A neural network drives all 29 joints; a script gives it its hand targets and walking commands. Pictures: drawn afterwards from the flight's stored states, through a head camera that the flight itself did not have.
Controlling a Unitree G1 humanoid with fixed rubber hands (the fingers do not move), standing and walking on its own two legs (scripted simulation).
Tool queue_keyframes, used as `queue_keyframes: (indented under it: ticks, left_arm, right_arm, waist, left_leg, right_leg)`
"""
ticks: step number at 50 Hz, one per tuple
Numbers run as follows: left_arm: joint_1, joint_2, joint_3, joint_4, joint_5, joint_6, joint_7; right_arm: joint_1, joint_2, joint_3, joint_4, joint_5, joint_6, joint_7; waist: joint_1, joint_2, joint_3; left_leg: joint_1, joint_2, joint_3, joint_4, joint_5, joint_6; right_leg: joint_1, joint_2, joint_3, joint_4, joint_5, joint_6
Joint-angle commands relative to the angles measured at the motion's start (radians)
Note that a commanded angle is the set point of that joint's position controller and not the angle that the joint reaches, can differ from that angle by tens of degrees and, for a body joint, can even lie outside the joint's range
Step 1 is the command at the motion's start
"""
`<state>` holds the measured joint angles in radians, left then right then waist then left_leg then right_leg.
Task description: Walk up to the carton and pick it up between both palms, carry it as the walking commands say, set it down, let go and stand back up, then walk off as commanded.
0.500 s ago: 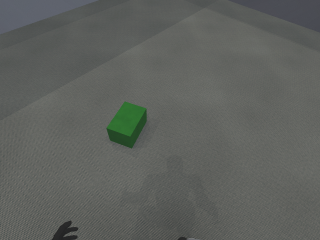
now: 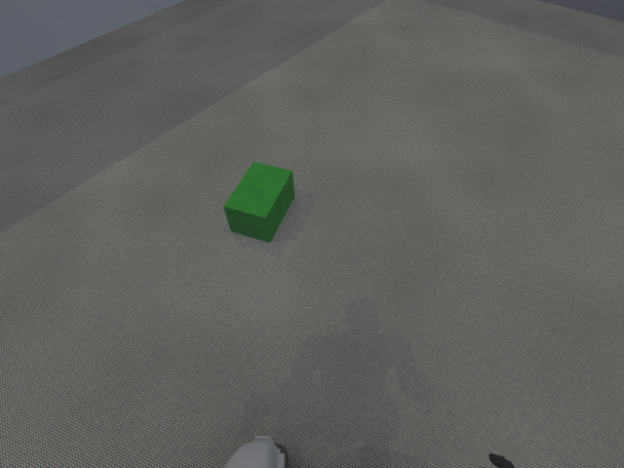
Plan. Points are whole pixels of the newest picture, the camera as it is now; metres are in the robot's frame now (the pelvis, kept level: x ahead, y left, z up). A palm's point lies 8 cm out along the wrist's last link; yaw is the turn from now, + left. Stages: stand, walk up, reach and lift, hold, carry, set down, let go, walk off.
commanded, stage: walk off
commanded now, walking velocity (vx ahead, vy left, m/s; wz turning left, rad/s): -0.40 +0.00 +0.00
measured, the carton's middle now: (261, 201) +1.16 +0.23 -0.69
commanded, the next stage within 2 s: stand in 0.82 s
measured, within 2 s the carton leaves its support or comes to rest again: neither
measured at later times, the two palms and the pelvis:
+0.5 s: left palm out of the picture -0.14 +0.31 -0.14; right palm out of the picture -0.13 -0.23 -0.10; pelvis -0.20 +0.03 +0.01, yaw +1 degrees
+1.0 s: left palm out of the picture -0.30 +0.26 -0.10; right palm out of the picture -0.37 -0.27 -0.13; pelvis -0.39 +0.00 +0.01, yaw +1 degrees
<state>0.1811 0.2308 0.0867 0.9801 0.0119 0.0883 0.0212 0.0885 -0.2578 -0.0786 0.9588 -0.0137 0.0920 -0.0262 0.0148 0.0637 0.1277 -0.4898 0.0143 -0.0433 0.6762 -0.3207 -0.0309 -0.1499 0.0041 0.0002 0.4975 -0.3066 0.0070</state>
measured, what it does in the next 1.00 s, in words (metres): walks backwards: left foot, then right foot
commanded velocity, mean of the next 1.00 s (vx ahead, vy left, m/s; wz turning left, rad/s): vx -0.32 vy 0.00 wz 0.00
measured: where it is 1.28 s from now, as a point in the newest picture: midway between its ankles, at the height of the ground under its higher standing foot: outside the picture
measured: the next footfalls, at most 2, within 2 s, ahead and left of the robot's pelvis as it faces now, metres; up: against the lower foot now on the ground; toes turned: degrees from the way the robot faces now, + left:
left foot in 0.32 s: -0.15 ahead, +0.14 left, +0.00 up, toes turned +2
right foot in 0.78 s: -0.34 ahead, -0.12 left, +0.00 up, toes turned -1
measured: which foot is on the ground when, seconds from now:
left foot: up 0.00-0.30, down 0.32-0.78, up 0.80-1.00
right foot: down 0.00-0.34, up 0.36-0.76, down 0.78-1.00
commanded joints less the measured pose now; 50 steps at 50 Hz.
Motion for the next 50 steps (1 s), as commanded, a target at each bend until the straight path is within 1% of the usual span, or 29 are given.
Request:
queue_keyframes:
  ticks: [1, 2, 3, 6, 9, 12, 15, 16, 17, 18, 19, 20, 22, 24, 27, 30, 33, 35, 37, 38, 39, 40, 41, 42, 43, 44, 46, 49, 50]
  left_arm:
    - [-0.113, 0.224, 0.033, -0.100, 0.026, -0.017, 0.013]
    - [-0.230, 0.185, 0.021, -0.136, 0.026, -0.012, 0.018]
    - [-0.277, 0.187, 0.021, -0.160, 0.023, -0.014, 0.020]
    - [-0.132, 0.148, 0.022, -0.144, -0.004, -0.013, 0.023]
    - [-0.029, 0.173, 0.028, -0.107, 0.003, -0.021, 0.032]
    - [-0.017, 0.195, 0.030, -0.084, 0.018, -0.014, 0.027]
    - [-0.017, 0.212, 0.037, -0.057, 0.010, -0.012, 0.016]
    - [0.017, 0.207, 0.042, -0.045, -0.005, -0.010, 0.013]
    - [0.031, 0.164, 0.034, -0.057, -0.004, -0.019, 0.000]
    - [-0.131, 0.101, 0.019, -0.132, -0.008, -0.013, 0.018]
    - [-0.201, 0.129, 0.020, -0.133, 0.009, 0.008, 0.022]
    - [-0.148, 0.110, 0.030, -0.106, -0.007, 0.015, 0.003]
    - [-0.015, 0.142, 0.041, -0.048, 0.001, 0.003, -0.010]
    - [-0.004, 0.155, 0.049, -0.035, 0.019, -0.004, -0.004]
    - [-0.069, 0.124, 0.041, -0.066, 0.003, 0.002, -0.005]
    - [-0.066, 0.099, 0.030, -0.067, -0.013, 0.009, 0.008]
    - [-0.001, 0.089, 0.019, -0.050, -0.029, 0.018, 0.015]
    - [0.072, 0.080, 0.016, -0.030, -0.035, 0.011, 0.009]
    - [0.155, 0.095, 0.021, -0.002, -0.030, 0.002, 0.007]
    - [0.165, 0.107, 0.020, 0.009, -0.016, -0.006, 0.008]
    - [0.148, 0.160, 0.026, -0.021, 0.002, -0.016, 0.011]
    - [0.019, 0.267, 0.041, -0.088, 0.018, -0.018, 0.006]
    - [0.042, 0.316, 0.061, -0.101, 0.028, -0.011, 0.009]
    - [-0.112, 0.243, 0.035, -0.114, 0.026, -0.011, 0.013]
    - [-0.252, 0.203, 0.022, -0.154, 0.028, -0.011, 0.019]
    - [-0.287, 0.169, 0.014, -0.173, 0.028, -0.011, 0.020]
    - [-0.219, 0.126, 0.004, -0.173, 0.009, -0.023, 0.022]
    - [0.000, 0.149, 0.009, -0.092, 0.001, -0.041, 0.037]
    - [0.010, 0.142, 0.009, -0.066, 0.007, -0.045, 0.041]
  right_arm:
    - [-0.069, -0.098, -0.036, -0.095, 0.003, 0.009, 0.004]
    - [0.037, -0.110, -0.043, -0.064, 0.013, 0.008, 0.012]
    - [0.091, -0.136, -0.052, -0.027, 0.003, 0.006, 0.016]
    - [0.063, -0.120, -0.051, -0.039, -0.004, -0.009, 0.027]
    - [0.032, -0.066, -0.036, -0.070, 0.009, 0.000, 0.013]
    - [0.132, -0.079, -0.042, -0.044, 0.030, 0.004, 0.004]
    - [0.224, -0.075, -0.043, 0.008, 0.032, -0.006, -0.010]
    - [0.234, -0.073, -0.042, 0.008, 0.020, -0.013, -0.015]
    - [0.218, -0.176, -0.058, -0.017, 0.010, -0.023, -0.014]
    - [0.138, -0.295, -0.060, -0.062, -0.002, -0.028, -0.002]
    - [0.140, -0.216, -0.044, -0.063, -0.023, -0.034, 0.009]
    - [0.018, -0.169, -0.026, -0.087, -0.019, -0.030, 0.004]
    - [-0.064, -0.173, -0.020, -0.125, -0.014, -0.024, -0.006]
    - [-0.045, -0.144, -0.020, -0.138, -0.004, -0.026, -0.008]
    - [0.050, -0.130, -0.012, -0.105, 0.008, -0.041, -0.019]
    - [0.103, -0.138, -0.010, -0.078, 0.001, -0.039, -0.022]
    - [0.115, -0.172, -0.020, -0.052, -0.009, -0.029, -0.013]
    - [0.108, -0.193, -0.034, -0.039, -0.012, -0.011, -0.009]
    - [0.062, -0.200, -0.036, -0.045, -0.007, -0.006, -0.010]
    - [0.089, -0.171, -0.033, -0.039, 0.008, -0.008, -0.007]
    - [0.122, -0.133, -0.023, -0.040, 0.014, -0.013, -0.006]
    - [0.067, -0.082, -0.026, -0.064, 0.001, -0.009, -0.011]
    - [-0.065, -0.087, -0.021, -0.106, -0.015, 0.006, -0.015]
    - [-0.034, -0.106, -0.032, -0.095, 0.000, 0.011, -0.003]
    - [0.056, -0.125, -0.044, -0.072, 0.009, 0.008, 0.018]
    - [0.137, -0.148, -0.054, -0.036, 0.002, 0.002, 0.026]
    - [0.154, -0.123, -0.053, -0.020, -0.017, -0.014, 0.029]
    - [0.058, -0.056, -0.027, -0.071, -0.008, -0.023, 0.020]
    - [0.073, -0.039, -0.018, -0.075, -0.004, -0.015, 0.017]
  waist:
    - [-0.014, -0.205, -0.061]
    - [-0.086, -0.212, -0.041]
    - [-0.096, -0.240, -0.059]
    - [0.005, -0.223, -0.096]
    - [0.051, -0.239, -0.127]
    - [0.038, -0.281, -0.159]
    - [0.002, -0.274, -0.166]
    - [0.004, -0.194, -0.140]
    - [0.020, -0.012, -0.129]
    - [-0.078, 0.404, -0.080]
    - [-0.097, 0.156, -0.058]
    - [-0.003, 0.039, -0.060]
    - [0.057, 0.064, -0.083]
    - [0.020, 0.065, -0.140]
    - [-0.035, 0.102, -0.139]
    - [-0.079, 0.136, -0.165]
    - [-0.074, 0.141, -0.191]
    - [-0.057, 0.223, -0.186]
    - [-0.011, 0.165, -0.193]
    - [-0.015, 0.072, -0.176]
    - [-0.010, -0.168, -0.139]
    - [0.006, -0.329, -0.087]
    - [0.101, -0.325, -0.110]
    - [-0.021, -0.209, -0.042]
    - [-0.090, -0.269, -0.033]
    - [-0.111, -0.256, -0.080]
    - [-0.051, -0.222, -0.089]
    - [0.058, -0.190, -0.094]
    - [0.044, -0.270, -0.084]
  left_leg:
    - [0.116, -0.099, -0.161, 0.630, -0.225, 0.003]
    - [0.094, -0.110, -0.124, 0.689, -0.135, 0.001]
    - [0.066, -0.111, -0.102, 0.760, -0.098, -0.008]
    - [-0.030, -0.094, -0.059, 0.646, -0.118, -0.059]
    - [-0.016, -0.053, -0.033, 0.342, -0.197, -0.069]
    - [0.144, -0.022, 0.015, 0.053, -0.242, -0.033]
    - [0.299, -0.015, 0.059, -0.301, -0.056, 0.010]
    - [0.371, 0.006, 0.030, -0.474, 0.111, 0.014]
    - [0.470, 0.158, -0.130, -0.484, 0.102, 0.021]
    - [0.228, 0.431, -0.329, -0.441, 0.516, 0.222]
    - [0.072, 0.421, -0.297, -0.420, 0.549, 0.245]
    - [0.043, 0.326, -0.147, -0.384, 0.523, 0.194]
    - [0.129, 0.258, -0.089, -0.338, 0.558, 0.129]
    - [0.282, 0.242, -0.084, -0.324, 0.553, 0.159]
    - [0.432, 0.255, -0.121, -0.311, 0.610, 0.186]
    - [0.508, 0.270, -0.190, -0.329, 0.482, 0.193]
    - [0.488, 0.284, -0.218, -0.369, 0.414, 0.179]
    - [0.418, 0.271, -0.219, -0.402, 0.390, 0.167]
    - [0.329, 0.255, -0.197, -0.398, 0.309, 0.116]
    - [0.236, 0.206, -0.157, -0.354, 0.186, 0.075]
    - [0.083, 0.101, -0.046, -0.169, -0.013, 0.014]
    - [-0.041, -0.099, 0.045, 0.215, -0.289, -0.034]
    - [0.065, -0.085, -0.111, 0.474, -0.318, -0.017]
    - [0.103, -0.104, -0.166, 0.616, -0.201, -0.004]
    - [0.106, -0.121, -0.118, 0.696, -0.112, -0.006]
    - [0.098, -0.121, -0.081, 0.757, -0.065, -0.017]
    - [0.009, -0.101, -0.050, 0.706, -0.048, -0.048]
    - [-0.059, -0.055, -0.021, 0.335, -0.143, -0.068]
    - [-0.032, -0.032, -0.005, 0.208, -0.180, -0.068]
  right_leg:
    - [-0.417, -0.356, 0.211, -0.295, 0.188, -0.179]
    - [-0.399, -0.266, 0.133, -0.271, 0.121, -0.127]
    - [-0.330, -0.251, 0.113, -0.245, 0.176, -0.119]
    - [-0.040, -0.244, 0.115, -0.157, 0.381, -0.162]
    - [0.139, -0.296, 0.219, -0.148, 0.395, -0.177]
    - [0.126, -0.318, 0.263, -0.174, 0.385, -0.165]
    - [0.080, -0.281, 0.216, -0.133, 0.516, -0.115]
    - [-0.024, -0.236, 0.171, -0.079, 0.396, -0.064]
    - [-0.221, -0.130, 0.068, 0.057, 0.117, -0.001]
    - [-0.336, 0.034, -0.038, 0.408, -0.355, 0.038]
    - [-0.278, 0.054, 0.190, 0.666, -0.381, 0.005]
    - [-0.261, 0.089, 0.218, 0.793, -0.294, -0.021]
    - [-0.302, 0.102, 0.184, 0.925, -0.193, -0.006]
    - [-0.351, 0.109, 0.143, 0.970, -0.150, 0.042]
    - [-0.398, 0.086, 0.130, 0.772, -0.165, 0.073]
    - [-0.336, 0.071, 0.080, 0.525, -0.234, 0.086]
    - [-0.197, 0.029, 0.027, 0.276, -0.256, 0.059]
    - [-0.099, 0.018, 0.003, 0.145, -0.201, 0.025]
    - [0.009, 0.003, -0.023, -0.075, -0.052, -0.004]
    - [0.076, -0.003, -0.012, -0.208, 0.051, -0.012]
    - [0.097, -0.199, 0.216, -0.323, -0.053, -0.044]
    - [-0.097, -0.445, 0.366, -0.293, 0.187, -0.144]
    - [-0.370, -0.487, 0.363, -0.328, 0.112, -0.239]
    - [-0.462, -0.354, 0.228, -0.337, -0.041, -0.164]
    - [-0.458, -0.269, 0.141, -0.319, -0.053, -0.112]
    - [-0.367, -0.229, 0.103, -0.291, 0.006, -0.099]
    - [-0.184, -0.215, 0.083, -0.234, 0.070, -0.134]
    - [0.101, -0.242, 0.197, -0.219, 0.070, -0.147]
    - [0.117, -0.255, 0.198, -0.204, 0.088, -0.159]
